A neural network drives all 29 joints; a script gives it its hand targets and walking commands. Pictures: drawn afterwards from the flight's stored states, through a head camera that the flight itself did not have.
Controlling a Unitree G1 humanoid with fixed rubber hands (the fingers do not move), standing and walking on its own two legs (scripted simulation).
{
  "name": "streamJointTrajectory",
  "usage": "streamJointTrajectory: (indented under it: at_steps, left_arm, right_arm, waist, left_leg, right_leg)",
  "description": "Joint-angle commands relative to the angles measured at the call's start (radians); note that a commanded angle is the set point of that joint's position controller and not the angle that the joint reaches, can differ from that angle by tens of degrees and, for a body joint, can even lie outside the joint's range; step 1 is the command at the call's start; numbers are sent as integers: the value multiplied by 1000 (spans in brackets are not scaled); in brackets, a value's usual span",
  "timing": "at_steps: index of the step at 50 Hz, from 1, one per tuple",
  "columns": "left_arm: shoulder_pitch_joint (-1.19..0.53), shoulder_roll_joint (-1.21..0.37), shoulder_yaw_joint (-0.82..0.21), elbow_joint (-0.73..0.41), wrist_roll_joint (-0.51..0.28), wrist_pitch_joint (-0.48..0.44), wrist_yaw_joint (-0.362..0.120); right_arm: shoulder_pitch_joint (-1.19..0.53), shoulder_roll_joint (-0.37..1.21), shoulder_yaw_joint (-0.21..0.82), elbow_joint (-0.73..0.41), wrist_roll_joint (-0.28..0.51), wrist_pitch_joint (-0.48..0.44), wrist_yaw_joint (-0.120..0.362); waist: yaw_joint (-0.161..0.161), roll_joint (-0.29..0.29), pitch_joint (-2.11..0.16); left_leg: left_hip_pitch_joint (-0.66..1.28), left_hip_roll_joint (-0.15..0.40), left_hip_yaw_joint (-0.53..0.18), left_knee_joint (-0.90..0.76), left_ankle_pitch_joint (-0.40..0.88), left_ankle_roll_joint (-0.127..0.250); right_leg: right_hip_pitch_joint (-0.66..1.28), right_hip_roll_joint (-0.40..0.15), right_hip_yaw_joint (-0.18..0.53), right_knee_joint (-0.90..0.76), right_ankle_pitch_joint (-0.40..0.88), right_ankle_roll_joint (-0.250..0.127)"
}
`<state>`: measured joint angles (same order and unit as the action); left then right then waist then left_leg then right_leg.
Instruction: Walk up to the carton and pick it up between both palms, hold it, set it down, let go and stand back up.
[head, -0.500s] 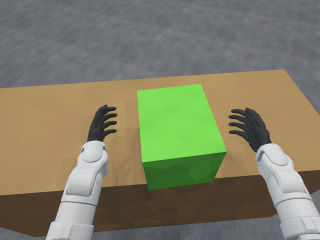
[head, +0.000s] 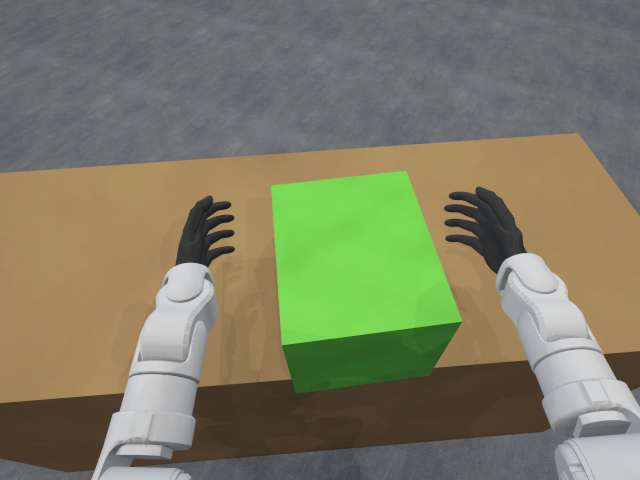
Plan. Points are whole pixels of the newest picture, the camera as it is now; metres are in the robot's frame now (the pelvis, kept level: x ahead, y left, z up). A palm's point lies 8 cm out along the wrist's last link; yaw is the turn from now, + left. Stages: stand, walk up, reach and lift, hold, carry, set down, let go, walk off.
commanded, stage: reach and lift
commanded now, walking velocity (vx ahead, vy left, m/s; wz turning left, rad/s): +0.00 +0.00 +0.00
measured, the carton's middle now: (351, 281) +0.39 -0.02 -0.02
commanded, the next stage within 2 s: none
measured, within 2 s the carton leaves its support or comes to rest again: neither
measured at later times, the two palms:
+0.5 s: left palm (212, 312) +0.34 +0.17 +0.00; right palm (499, 284) +0.36 -0.22 +0.00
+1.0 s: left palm (246, 310) +0.35 +0.13 -0.02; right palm (456, 293) +0.37 -0.17 -0.02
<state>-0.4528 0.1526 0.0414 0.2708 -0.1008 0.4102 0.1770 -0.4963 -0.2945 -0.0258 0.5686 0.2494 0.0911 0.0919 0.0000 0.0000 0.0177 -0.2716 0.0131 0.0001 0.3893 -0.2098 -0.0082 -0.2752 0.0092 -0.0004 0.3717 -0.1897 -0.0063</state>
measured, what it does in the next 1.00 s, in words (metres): stands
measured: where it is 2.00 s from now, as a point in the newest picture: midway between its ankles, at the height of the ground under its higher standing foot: outside the picture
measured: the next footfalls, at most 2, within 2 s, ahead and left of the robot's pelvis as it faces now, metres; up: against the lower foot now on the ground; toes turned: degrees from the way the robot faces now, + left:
none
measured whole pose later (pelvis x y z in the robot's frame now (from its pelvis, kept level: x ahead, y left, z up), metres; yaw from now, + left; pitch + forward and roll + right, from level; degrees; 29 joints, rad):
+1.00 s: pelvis -0.01 -0.02 -0.03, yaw +0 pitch +15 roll +2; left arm -0.61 0.03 0.05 1.13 -0.12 -0.45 0.16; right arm -0.61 -0.14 0.10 1.08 0.25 -0.38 -0.01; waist 0.03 0.00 -0.11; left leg -0.59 0.01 0.00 0.62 -0.29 -0.03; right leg -0.64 0.01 0.00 0.68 -0.31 -0.03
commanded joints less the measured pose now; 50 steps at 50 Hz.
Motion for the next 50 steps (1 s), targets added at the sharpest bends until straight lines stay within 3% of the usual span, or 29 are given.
streamJointTrajectory:
  at_steps: [1,5,6,8,10,12,13,16,18,22,24,25,28,32,34,36,38,39,40,44,50]
  left_arm:
    - [-258,-126,55,-38,89,-201,-30]
    - [-306,-124,52,53,81,-365,-13]
    - [-291,-120,45,115,86,-399,-10]
    - [-285,-111,64,327,117,-458,-15]
    - [-284,-117,69,481,121,-500,-18]
    - [-309,-128,57,509,108,-557,-11]
    - [-361,-120,48,475,84,-598,1]
    - [-481,-87,-13,410,-8,-728,31]
    - [-530,-44,-34,406,-64,-787,46]
    - [-509,-51,-85,564,-100,-793,35]
    - [-518,-41,-73,670,-91,-782,18]
    - [-520,-26,-51,736,-81,-782,8]
    - [-538,-37,-18,740,-71,-792,-2]
    - [-526,-32,28,742,-52,-844,-18]
    - [-508,-38,45,736,-40,-866,-24]
    - [-522,-75,38,718,-42,-888,-30]
    - [-520,-126,24,728,-35,-899,-40]
    - [-519,-172,8,725,-33,-904,-45]
    - [-518,-197,-4,711,-31,-914,-50]
    - [-543,-253,-1,721,25,-923,-53]
    - [-568,-169,133,725,127,-892,-2]
  right_arm:
    - [-373,-156,-3,-25,-8,-158,-16]
    - [-412,-140,0,37,-15,-266,-5]
    - [-386,-144,-1,115,-16,-281,-1]
    - [-374,-117,26,321,-17,-289,6]
    - [-381,-89,57,443,-4,-289,11]
    - [-414,-65,63,431,6,-315,9]
    - [-470,-70,57,366,17,-340,2]
    - [-572,-76,41,188,55,-430,-7]
    - [-603,-97,47,154,61,-461,-12]
    - [-560,-87,85,350,65,-427,-10]
    - [-579,-78,108,409,69,-411,-17]
    - [-583,-56,135,428,75,-402,-22]
    - [-589,-42,150,477,85,-406,-39]
    - [-589,15,173,438,94,-452,-66]
    - [-594,33,170,412,84,-479,-77]
    - [-602,89,177,408,76,-488,-84]
    - [-612,146,191,404,68,-495,-81]
    - [-611,193,186,399,47,-497,-79]
    - [-612,225,202,391,39,-500,-73]
    - [-605,275,146,408,-56,-513,-89]
    - [-651,180,-10,441,-181,-528,-154]
  waist:
    - [93,48,-575]
    - [115,37,-646]
    - [105,39,-629]
    - [118,30,-539]
    - [135,17,-425]
    - [137,12,-399]
    - [140,-5,-428]
    - [133,-2,-650]
    - [125,2,-783]
    - [83,1,-801]
    - [89,-20,-722]
    - [110,-33,-668]
    - [112,-51,-649]
    - [135,-65,-759]
    - [129,-74,-809]
    - [124,-60,-829]
    - [125,-51,-806]
    - [110,-53,-808]
    - [119,-50,-817]
    - [75,-22,-820]
    - [56,-18,-809]
  left_leg:
    - [269,-1,-1,64,637,-65]
    - [230,3,4,86,627,-68]
    - [226,7,2,89,610,-68]
    - [157,13,3,80,509,-61]
    - [65,18,7,64,371,-45]
    - [3,22,12,58,272,-42]
    - [-28,27,9,72,251,-45]
    - [-87,20,15,145,296,-59]
    - [-106,10,9,188,339,-65]
    - [-115,4,8,209,302,-65]
    - [-180,3,8,207,232,-51]
    - [-242,-4,23,204,188,-41]
    - [-290,-7,28,225,185,-38]
    - [-359,-28,37,271,297,-41]
    - [-383,-32,36,275,337,-41]
    - [-410,-33,32,264,339,-40]
    - [-404,-27,26,268,330,-37]
    - [-403,-28,25,266,321,-33]
    - [-402,-28,29,272,332,-36]
    - [-373,-30,19,266,297,-40]
    - [-333,-30,28,279,274,-59]
  right_leg:
    - [82,61,-4,-12,493,-11]
    - [52,59,-3,7,466,-16]
    - [38,58,-4,7,451,-20]
    - [20,46,2,4,365,-26]
    - [-11,35,8,10,249,-31]
    - [-43,33,4,17,148,-35]
    - [-49,31,8,33,138,-36]
    - [-74,26,10,104,209,-28]
    - [-108,26,7,152,251,-21]
    - [-195,27,9,150,201,-18]
    - [-192,21,21,152,155,-11]
    - [-170,12,32,154,142,-4]
    - [-132,13,33,188,174,4]
    - [-25,1,54,259,422,24]
    - [7,-1,53,287,538,37]
    - [31,-9,56,301,575,43]
    - [2,-6,47,307,535,40]
    - [-4,-7,45,296,517,37]
    - [-11,-3,42,297,514,35]
    - [-30,2,32,275,456,23]
    - [-94,25,20,246,339,2]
